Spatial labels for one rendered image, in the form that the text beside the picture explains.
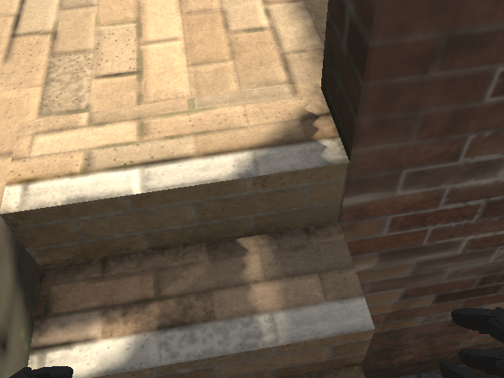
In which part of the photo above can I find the robot right hand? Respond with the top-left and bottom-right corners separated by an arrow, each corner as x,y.
439,307 -> 504,378

